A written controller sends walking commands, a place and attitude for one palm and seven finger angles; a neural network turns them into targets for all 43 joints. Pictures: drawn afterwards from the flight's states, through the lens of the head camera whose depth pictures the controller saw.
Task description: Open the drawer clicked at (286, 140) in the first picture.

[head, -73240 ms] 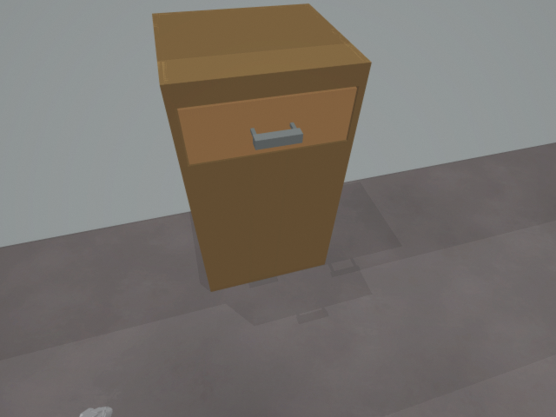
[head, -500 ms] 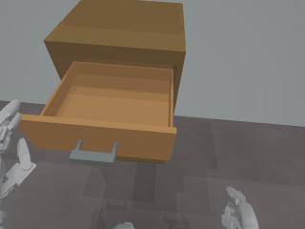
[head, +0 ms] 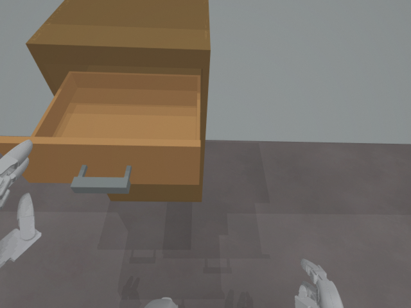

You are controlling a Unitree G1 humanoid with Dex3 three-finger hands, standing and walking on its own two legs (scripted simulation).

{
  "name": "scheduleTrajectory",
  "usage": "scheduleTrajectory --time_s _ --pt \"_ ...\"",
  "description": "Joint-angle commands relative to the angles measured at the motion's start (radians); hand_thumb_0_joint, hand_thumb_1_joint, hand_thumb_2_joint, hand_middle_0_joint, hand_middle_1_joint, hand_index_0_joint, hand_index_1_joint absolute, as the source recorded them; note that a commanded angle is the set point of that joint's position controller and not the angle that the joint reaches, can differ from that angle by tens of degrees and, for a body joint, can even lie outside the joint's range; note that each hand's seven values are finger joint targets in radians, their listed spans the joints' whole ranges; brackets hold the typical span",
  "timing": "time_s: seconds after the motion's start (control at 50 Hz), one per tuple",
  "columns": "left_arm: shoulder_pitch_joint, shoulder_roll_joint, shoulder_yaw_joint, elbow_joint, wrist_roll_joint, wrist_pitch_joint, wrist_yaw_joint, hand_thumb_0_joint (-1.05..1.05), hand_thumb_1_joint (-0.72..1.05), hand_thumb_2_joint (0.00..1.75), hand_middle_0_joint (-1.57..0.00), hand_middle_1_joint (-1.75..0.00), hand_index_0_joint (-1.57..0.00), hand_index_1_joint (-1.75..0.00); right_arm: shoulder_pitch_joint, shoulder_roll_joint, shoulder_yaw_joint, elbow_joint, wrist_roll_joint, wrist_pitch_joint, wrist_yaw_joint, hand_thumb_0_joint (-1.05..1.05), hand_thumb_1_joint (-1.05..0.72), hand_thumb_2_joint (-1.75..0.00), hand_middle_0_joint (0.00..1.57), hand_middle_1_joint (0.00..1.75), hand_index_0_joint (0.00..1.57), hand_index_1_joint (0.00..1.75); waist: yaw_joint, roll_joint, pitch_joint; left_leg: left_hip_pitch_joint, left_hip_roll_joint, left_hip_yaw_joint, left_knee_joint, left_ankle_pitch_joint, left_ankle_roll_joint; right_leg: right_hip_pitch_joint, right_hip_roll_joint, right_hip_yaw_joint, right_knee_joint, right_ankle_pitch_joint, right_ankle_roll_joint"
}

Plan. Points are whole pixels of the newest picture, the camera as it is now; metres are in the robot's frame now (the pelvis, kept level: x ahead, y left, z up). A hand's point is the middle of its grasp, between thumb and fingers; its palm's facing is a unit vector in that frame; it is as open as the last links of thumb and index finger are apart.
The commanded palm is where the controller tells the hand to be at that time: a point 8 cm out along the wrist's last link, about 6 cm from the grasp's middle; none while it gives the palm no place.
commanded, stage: stop stepping back and stand still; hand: left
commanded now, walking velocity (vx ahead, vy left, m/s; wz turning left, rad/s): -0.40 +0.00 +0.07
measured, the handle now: (104, 177) +0.39 +0.26 -0.03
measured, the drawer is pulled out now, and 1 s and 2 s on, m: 0.30 0.30 0.30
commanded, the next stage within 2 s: let the arm hang, fingers relaxed in 1.06 s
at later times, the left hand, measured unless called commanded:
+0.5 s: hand out of the picture +0.05 +0.18 +0.16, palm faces +0.40 -0.79 -0.47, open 7.4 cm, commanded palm +0.00 +0.22 +0.18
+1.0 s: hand out of the picture +0.01 +0.17 +0.14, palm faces +0.46 -0.78 -0.43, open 7.4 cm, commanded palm -0.05 +0.21 +0.18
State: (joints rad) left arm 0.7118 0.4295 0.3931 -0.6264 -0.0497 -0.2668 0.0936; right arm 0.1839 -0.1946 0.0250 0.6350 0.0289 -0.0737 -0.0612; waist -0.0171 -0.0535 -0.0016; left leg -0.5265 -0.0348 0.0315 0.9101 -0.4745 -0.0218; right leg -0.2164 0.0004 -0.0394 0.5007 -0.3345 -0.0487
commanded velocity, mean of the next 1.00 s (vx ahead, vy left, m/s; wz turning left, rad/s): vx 0.15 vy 0.08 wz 0.01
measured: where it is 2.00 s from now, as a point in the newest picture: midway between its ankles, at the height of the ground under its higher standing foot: outside the picture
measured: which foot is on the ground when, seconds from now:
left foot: up 0.00-0.06, down 0.08-0.32, up 0.34-0.64, down 0.66-0.84, up 0.86-1.00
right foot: down 0.00-1.00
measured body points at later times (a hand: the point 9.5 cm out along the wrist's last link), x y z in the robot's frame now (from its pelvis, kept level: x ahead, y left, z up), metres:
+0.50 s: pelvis -0.12 -0.06 +0.00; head -0.13 -0.08 +0.45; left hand +0.03 +0.22 +0.19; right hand +0.02 -0.30 -0.10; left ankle -0.15 +0.08 -0.67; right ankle -0.08 -0.13 -0.74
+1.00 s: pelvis -0.16 -0.08 +0.00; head -0.16 -0.10 +0.45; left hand -0.02 +0.21 +0.17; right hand +0.01 -0.29 -0.11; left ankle -0.18 +0.05 -0.68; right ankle -0.12 -0.12 -0.74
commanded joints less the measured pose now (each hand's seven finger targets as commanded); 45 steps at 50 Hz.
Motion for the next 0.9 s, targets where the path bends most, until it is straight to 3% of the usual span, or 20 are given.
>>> scheduleTrajectory --time_s 0.0,0.04,0.06,0.08,0.14,0.26,0.28,0.3,0.32,0.36,0.42,0.54,0.6,0.64,0.7,0.76,0.8,0.82,0.84,0.88 --pt "-0.037 0.106 0.103 -0.152 -0.017 -0.027 0.051 0.0 0.9 0.9 -0.2 -0.3 -0.2 -0.3 -0.157 -0.088 -0.012 -0.186 -0.009 -0.025 -0.037 0.0 -0.9 -0.9 0.2 0.3 0.2 0.3 -0.03 0.02 -0.117 0.156 0.012 0.03 -0.559 0.357 -0.011 0.142 -0.139 0.027 0.137 0.954 0.004" --pt "-0.104 0.12 0.066 -0.254 -0.008 -0.016 0.061 0.0 0.9 0.9 -0.2 -0.3 -0.2 -0.3 -0.139 -0.121 -0.066 -0.184 -0.013 -0.033 -0.021 0.0 -0.9 -0.9 0.2 0.3 0.2 0.3 -0.003 0.191 -0.147 0.474 0.306 -0.207 -0.551 1.105 0.082 -0.172 -0.042 0.025 0.261 0.091 0.056" --pt "-0.081 0.107 0.067 -0.244 -0.002 -0.021 0.064 0.0 0.9 0.9 -0.2 -0.3 -0.2 -0.3 -0.076 -0.13 -0.084 -0.173 -0.019 -0.047 -0.003 0.0 -0.9 -0.9 0.2 0.3 0.2 0.3 0.007 0.226 -0.205 0.52 0.403 -0.291 -0.472 1.254 0.16 -0.235 -0.023 0.084 0.39 -0.203 0.05" --pt "-0.108 0.084 0.033 -0.271 -0.002 -0.035 0.055 0.0 0.9 0.9 -0.2 -0.3 -0.2 -0.3 -0.031 -0.15 -0.095 -0.169 -0.006 -0.075 0.014 0.0 -0.9 -0.9 0.2 0.3 0.2 0.3 0.0 0.196 -0.182 0.545 0.409 -0.236 -0.507 1.189 0.178 -0.272 -0.004 0.099 0.496 -0.254 0.041" --pt "-0.017 0.156 0.137 -0.339 -0.01 0.009 0.069 0.0 0.9 0.9 -0.2 -0.3 -0.2 -0.3 -0.058 -0.129 -0.087 -0.18 -0.034 -0.085 0.012 0.0 -0.9 -0.9 0.2 0.3 0.2 0.3 0.019 0.303 -0.228 0.389 0.321 -0.184 -0.524 0.823 0.175 -0.185 -0.017 0.066 0.465 -0.185 0.076" --pt "0.022 0.141 0.148 -0.291 -0.01 0.034 0.085 0.0 0.9 0.9 -0.2 -0.3 -0.2 -0.3 -0.092 -0.126 -0.058 -0.234 -0.001 -0.068 0.012 0.0 -0.9 -0.9 0.2 0.3 0.2 0.3 0.008 0.2 -0.091 -0.011 0.126 -0.059 -0.466 -0.121 0.066 0.16 -0.036 -0.035 -0.049 -0.006 0.054" --pt "0.001 0.153 0.155 -0.242 -0.002 0.034 0.083 0.0 0.9 0.9 -0.2 -0.3 -0.2 -0.3 -0.094 -0.115 -0.064 -0.233 -0.001 -0.051 0.014 0.0 -0.9 -0.9 0.2 0.3 0.2 0.3 -0.003 0.021 -0.05 -0.002 0.049 -0.001 -0.239 -0.104 0.028 0.034 -0.154 0.139 -0.201 -0.142 -0.001" --pt "-0.03 0.161 0.157 -0.206 -0.012 0.042 0.081 0.0 0.9 0.9 -0.2 -0.3 -0.2 -0.3 -0.098 -0.124 -0.071 -0.23 -0.002 -0.039 0.01 0.0 -0.9 -0.9 0.2 0.3 0.2 0.3 -0.006 -0.144 -0.013 0.033 -0.004 -0.019 0.066 -0.039 0.006 -0.186 -0.344 0.452 -0.367 -0.36 -0.09" --pt "-0.096 0.135 0.125 -0.162 -0.015 0.053 0.076 0.0 0.9 0.9 -0.2 -0.3 -0.2 -0.3 -0.078 -0.138 -0.085 -0.199 -0.01 -0.03 0.007 0.0 -0.9 -0.9 0.2 0.3 0.2 0.3 -0.008 -0.193 0.024 0.019 0.01 -0.065 0.277 0.017 0.002 -0.313 -0.417 0.517 -0.428 -0.483 -0.111" --pt "-0.105 0.103 0.101 -0.082 -0.013 0.057 0.055 0.0 0.9 0.9 -0.2 -0.3 -0.2 -0.3 -0.07 -0.135 -0.086 -0.166 -0.015 -0.021 0.007 0.0 -0.9 -0.9 0.2 0.3 0.2 0.3 -0.041 -0.114 0.037 0.011 0.033 -0.093 0.375 0.146 0.006 -0.364 -0.356 0.39 -0.361 -0.369 -0.077" --pt "-0.087 0.098 0.078 0.008 0.006 0.03 0.056 0.0 0.9 0.9 -0.2 -0.3 -0.2 -0.3 -0.098 -0.116 -0.063 -0.16 -0.022 -0.023 0.0 0.0 -0.9 -0.9 0.2 0.3 0.2 0.3 -0.032 -0.037 -0.027 0.032 0.043 -0.02 0.127 0.173 0.017 -0.227 -0.268 0.2 -0.308 -0.26 -0.043" --pt "-0.077 0.11 0.057 -0.109 0.031 0.005 0.096 0.0 0.9 0.9 -0.2 -0.3 -0.2 -0.3 -0.077 -0.122 -0.074 -0.164 -0.022 -0.083 -0.013 0.0 -0.9 -0.9 0.2 0.3 0.2 0.3 0.014 -0.158 -0.084 0.178 0.016 0.076 -0.411 0.024 0.074 0.032 -0.283 0.263 -0.334 -0.225 -0.02" --pt "-0.084 0.123 0.064 -0.226 0.031 -0.011 0.105 0.0 0.9 0.9 -0.2 -0.3 -0.2 -0.3 -0.018 -0.133 -0.078 -0.18 -0.036 -0.101 -0.01 0.0 -0.9 -0.9 0.2 0.3 0.2 0.3 -0.01 0.027 -0.132 0.339 0.048 0.038 -0.642 0.09 0.108 0.043 -0.185 0.169 -0.169 -0.167 0.0" --pt "-0.083 0.124 0.071 -0.264 0.031 -0.027 0.104 0.0 0.9 0.9 -0.2 -0.3 -0.2 -0.3 -0.028 -0.162 -0.093 -0.201 -0.038 -0.103 -0.007 0.0 -0.9 -0.9 0.2 0.3 0.2 0.3 0.007 0.336 -0.104 0.384 0.233 -0.212 -0.687 0.055 0.174 -0.099 -0.025 0.015 0.141 -0.08 0.043" --pt "-0.064 0.135 0.109 -0.203 0.034 -0.002 0.1 0.0 0.9 0.9 -0.2 -0.3 -0.2 -0.3 -0.018 -0.123 -0.084 -0.156 -0.022 -0.111 0.003 0.0 -0.9 -0.9 0.2 0.3 0.2 0.3 -0.006 0.337 -0.003 0.23 0.3 -0.232 -0.701 -0.016 0.211 -0.231 -0.002 -0.037 0.432 -0.136 0.054" --pt "-0.098 0.109 0.088 -0.117 0.022 0.013 0.093 0.0 0.9 0.9 -0.2 -0.3 -0.2 -0.3 -0.038 -0.139 -0.078 -0.145 -0.012 -0.108 -0.006 0.0 -0.9 -0.9 0.2 0.3 0.2 0.3 0.01 0.233 0.05 0.138 0.239 -0.097 -0.54 0.162 0.158 -0.06 -0.011 -0.061 0.137 -0.076 0.053" --pt "-0.122 0.093 0.075 -0.001 0.025 0.019 0.078 0.0 0.9 0.9 -0.2 -0.3 -0.2 -0.3 -0.052 -0.143 -0.081 -0.134 -0.013 -0.089 -0.01 0.0 -0.9 -0.9 0.2 0.3 0.2 0.3 0.016 0.025 0.073 0.012 0.137 -0.035 -0.316 0.082 0.103 0.094 -0.05 0.068 -0.104 0.0 0.032" --pt "-0.129 0.11 0.08 0.031 0.025 0.025 0.072 0.0 0.9 0.9 -0.2 -0.3 -0.2 -0.3 -0.06 -0.142 -0.092 -0.147 -0.006 -0.075 -0.006 0.0 -0.9 -0.9 0.2 0.3 0.2 0.3 0.006 -0.203 0.053 -0.074 0.039 0.015 -0.072 -0.017 0.068 0.087 -0.231 0.407 -0.244 -0.129 -0.039" --pt "-0.154 0.105 0.08 0.064 0.017 0.027 0.068 0.0 0.9 0.9 -0.2 -0.3 -0.2 -0.3 -0.077 -0.151 -0.094 -0.154 -0.011 -0.062 -0.002 0.0 -0.9 -0.9 0.2 0.3 0.2 0.3 0.012 -0.253 0.078 -0.117 0.008 -0.028 0.123 -0.045 0.05 0.025 -0.361 0.607 -0.346 -0.133 -0.076" --pt "-0.19 0.062 0.037 0.038 0.025 0.005 0.05 0.0 0.9 0.9 -0.2 -0.3 -0.2 -0.3 -0.029 -0.155 -0.104 -0.125 -0.02 -0.045 0.013 0.0 -0.9 -0.9 0.2 0.3 0.2 0.3 -0.02 -0.098 0.048 -0.032 0.045 -0.09 0.21 0.069 0.044 -0.112 -0.314 0.534 -0.375 -0.318 -0.018"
